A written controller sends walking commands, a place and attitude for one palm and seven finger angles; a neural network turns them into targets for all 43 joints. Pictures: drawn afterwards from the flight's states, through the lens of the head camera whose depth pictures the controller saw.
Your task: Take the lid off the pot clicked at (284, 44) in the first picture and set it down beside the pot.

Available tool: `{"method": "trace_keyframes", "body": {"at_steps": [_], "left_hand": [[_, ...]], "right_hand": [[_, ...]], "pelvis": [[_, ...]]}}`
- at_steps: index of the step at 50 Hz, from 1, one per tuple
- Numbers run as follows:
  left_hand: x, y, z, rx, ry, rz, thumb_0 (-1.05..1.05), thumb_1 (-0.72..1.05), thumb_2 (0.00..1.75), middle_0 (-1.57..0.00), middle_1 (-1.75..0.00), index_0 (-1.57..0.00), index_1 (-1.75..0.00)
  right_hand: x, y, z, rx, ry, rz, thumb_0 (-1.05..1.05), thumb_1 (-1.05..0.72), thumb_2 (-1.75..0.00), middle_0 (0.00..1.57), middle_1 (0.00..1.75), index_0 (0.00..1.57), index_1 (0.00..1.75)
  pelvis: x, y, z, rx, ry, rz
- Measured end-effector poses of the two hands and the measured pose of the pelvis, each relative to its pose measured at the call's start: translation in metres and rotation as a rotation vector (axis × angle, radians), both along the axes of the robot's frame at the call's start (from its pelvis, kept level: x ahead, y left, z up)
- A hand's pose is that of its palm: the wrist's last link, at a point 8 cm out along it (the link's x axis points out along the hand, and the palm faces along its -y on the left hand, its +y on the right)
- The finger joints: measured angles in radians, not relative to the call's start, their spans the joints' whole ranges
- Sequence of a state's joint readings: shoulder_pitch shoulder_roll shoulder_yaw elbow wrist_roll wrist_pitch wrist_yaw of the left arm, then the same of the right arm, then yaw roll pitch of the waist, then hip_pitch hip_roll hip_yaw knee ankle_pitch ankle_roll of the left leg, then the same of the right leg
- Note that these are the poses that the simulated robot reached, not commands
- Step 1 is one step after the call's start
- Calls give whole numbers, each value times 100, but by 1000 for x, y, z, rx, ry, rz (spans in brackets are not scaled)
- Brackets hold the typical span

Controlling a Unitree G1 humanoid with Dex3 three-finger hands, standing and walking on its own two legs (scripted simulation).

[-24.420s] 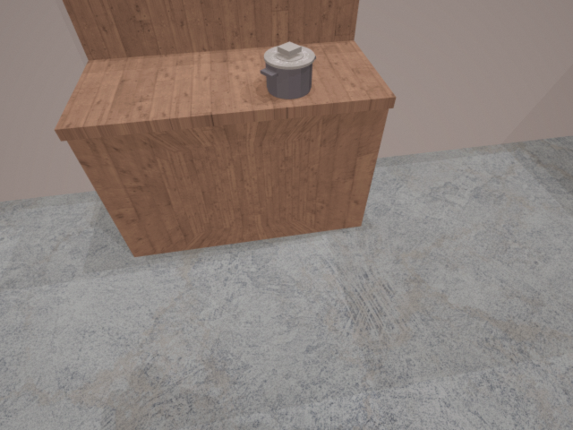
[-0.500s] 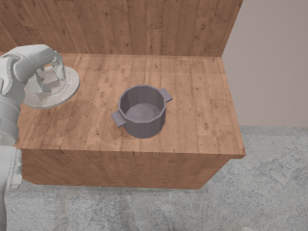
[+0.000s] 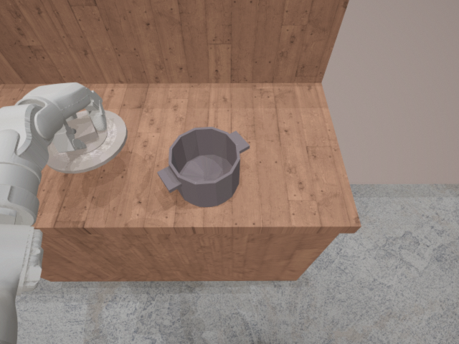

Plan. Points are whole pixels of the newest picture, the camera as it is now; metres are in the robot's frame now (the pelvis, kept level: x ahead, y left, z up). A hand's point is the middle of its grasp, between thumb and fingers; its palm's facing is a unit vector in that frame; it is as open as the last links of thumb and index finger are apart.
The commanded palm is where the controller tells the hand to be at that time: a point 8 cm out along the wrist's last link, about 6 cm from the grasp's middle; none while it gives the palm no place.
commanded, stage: lower the lid onto the table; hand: left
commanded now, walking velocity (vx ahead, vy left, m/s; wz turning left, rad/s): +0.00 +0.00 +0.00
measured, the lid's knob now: (79, 130) +0.48 +0.27 +0.07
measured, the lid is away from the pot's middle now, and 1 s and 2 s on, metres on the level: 0.23 0.24 0.26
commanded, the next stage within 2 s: open the fingers wide in 1.90 s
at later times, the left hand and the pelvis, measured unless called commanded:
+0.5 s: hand (75, 151) +0.44 +0.27 +0.07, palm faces -0.45 -0.07 -0.89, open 7.6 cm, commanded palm +0.46 +0.28 +0.13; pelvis -0.01 -0.01 +0.00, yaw +0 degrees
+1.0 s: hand (81, 159) +0.44 +0.28 +0.04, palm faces -0.50 -0.08 -0.86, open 7.6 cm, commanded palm +0.48 +0.28 +0.09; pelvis -0.02 -0.01 -0.01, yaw -1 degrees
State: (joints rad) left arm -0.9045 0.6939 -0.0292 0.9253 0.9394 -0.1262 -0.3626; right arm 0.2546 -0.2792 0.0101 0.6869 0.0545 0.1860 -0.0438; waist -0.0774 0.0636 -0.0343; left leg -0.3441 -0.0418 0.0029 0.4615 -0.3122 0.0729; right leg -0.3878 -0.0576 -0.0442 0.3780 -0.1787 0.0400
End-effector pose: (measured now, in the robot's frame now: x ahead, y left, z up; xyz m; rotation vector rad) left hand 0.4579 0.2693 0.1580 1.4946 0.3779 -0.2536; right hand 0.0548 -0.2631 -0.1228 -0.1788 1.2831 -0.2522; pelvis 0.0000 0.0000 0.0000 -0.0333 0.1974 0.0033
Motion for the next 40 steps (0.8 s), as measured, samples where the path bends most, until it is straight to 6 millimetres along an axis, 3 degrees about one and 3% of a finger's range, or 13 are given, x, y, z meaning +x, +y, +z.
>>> {"method": "trace_keyframes", "body": {"at_steps": [24,40], "left_hand": [[-17,5,-30,12,67,21,2,10,92,-57,-86,-76,-96],[-12,11,-48,6,97,31,2,10,92,-57,-86,-76,-96]], "right_hand": [[-26,-22,3,-63,37,-37,0,-90,-90,20,30,20,30],[-61,-24,1,-87,109,-88,0,-90,-90,20,30,20,30]], "pelvis": [[-12,-11,-3,1,12,-6],[-16,-10,-8,-2,48,-19]]}}
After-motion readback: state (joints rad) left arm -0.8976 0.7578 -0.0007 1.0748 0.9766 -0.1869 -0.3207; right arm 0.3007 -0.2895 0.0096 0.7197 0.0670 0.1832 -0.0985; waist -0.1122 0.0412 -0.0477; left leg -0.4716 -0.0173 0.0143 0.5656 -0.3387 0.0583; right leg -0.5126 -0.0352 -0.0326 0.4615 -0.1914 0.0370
